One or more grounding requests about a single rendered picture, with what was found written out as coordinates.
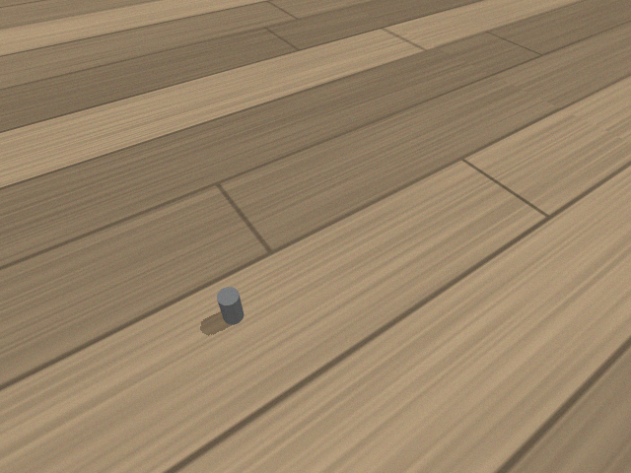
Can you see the can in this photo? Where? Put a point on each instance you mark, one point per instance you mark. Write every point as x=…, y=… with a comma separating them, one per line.
x=230, y=305

